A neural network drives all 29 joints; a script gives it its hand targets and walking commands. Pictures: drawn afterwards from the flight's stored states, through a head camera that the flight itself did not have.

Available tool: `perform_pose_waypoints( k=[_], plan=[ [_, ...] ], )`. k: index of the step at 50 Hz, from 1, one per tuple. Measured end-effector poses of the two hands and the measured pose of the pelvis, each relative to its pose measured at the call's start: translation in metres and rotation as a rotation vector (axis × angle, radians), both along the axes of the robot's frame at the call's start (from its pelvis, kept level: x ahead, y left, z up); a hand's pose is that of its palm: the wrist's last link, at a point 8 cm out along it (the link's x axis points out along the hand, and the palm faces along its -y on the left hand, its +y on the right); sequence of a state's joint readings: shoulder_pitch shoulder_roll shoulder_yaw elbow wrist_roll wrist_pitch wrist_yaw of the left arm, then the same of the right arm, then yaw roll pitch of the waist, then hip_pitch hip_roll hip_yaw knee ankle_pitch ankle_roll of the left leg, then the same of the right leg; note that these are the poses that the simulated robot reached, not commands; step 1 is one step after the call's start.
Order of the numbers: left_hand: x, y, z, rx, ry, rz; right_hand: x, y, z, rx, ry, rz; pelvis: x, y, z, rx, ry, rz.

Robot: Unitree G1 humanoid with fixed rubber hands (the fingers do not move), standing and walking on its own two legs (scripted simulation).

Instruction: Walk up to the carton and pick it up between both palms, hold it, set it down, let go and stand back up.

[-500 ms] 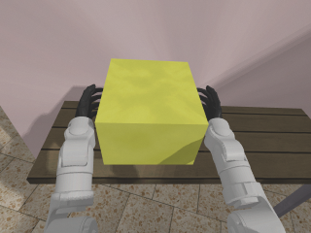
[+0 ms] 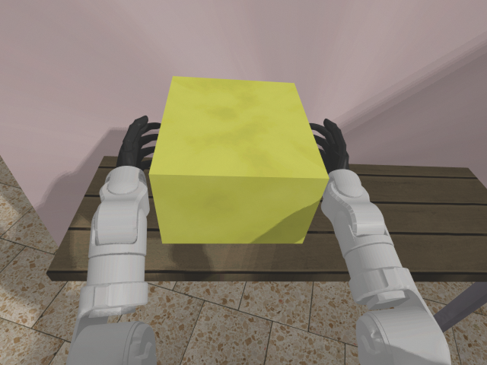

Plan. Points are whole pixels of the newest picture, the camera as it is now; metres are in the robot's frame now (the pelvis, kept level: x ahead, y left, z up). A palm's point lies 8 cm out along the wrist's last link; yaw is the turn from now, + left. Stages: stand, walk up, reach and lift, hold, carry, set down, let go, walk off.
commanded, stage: hold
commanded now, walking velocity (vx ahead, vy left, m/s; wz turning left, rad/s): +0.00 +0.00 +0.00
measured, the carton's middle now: (234, 155) +0.41 +0.01 +0.15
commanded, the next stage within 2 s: none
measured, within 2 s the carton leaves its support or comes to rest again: neither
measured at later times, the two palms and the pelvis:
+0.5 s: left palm (130, 166) +0.36 +0.17 +0.17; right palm (334, 169) +0.36 -0.15 +0.17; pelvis +0.00 +0.00 +0.00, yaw +0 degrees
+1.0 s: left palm (121, 168) +0.36 +0.18 +0.17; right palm (325, 162) +0.37 -0.14 +0.18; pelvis +0.01 +0.00 +0.00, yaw +1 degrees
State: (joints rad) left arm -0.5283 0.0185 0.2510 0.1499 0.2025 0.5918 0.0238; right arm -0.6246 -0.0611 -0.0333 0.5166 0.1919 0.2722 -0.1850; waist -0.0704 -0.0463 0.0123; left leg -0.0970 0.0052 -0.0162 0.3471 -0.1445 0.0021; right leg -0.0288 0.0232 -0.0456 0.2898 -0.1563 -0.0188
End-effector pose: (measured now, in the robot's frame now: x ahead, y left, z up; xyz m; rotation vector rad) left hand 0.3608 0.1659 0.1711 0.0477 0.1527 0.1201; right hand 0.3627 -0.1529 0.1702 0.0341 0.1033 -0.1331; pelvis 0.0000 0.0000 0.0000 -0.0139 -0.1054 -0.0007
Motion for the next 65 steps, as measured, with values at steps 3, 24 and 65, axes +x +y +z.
perform_pose_waypoints(
  k=[3, 24, 65],
  plan=[
    [-0.006, 0.003, 0.003, -0.009, -0.004, 0.012, -0.003, 0.003, 0.006, -0.001, -0.004, 0.009, 0.0, -0.001, 0.0, 0.001, -0.014, 0.003],
    [-0.003, 0.002, 0.004, -0.002, 0.029, 0.001, -0.004, 0.002, 0.003, 0.008, 0.027, -0.003, -0.004, 0.001, 0.0, 0.003, -0.018, 0.004],
    [-0.004, 0.007, -0.001, 0.002, 0.013, 0.015, 0.002, 0.007, 0.004, 0.006, 0.006, 0.014, 0.015, 0.0, -0.001, -0.001, -0.028, 0.014]
  ],
)
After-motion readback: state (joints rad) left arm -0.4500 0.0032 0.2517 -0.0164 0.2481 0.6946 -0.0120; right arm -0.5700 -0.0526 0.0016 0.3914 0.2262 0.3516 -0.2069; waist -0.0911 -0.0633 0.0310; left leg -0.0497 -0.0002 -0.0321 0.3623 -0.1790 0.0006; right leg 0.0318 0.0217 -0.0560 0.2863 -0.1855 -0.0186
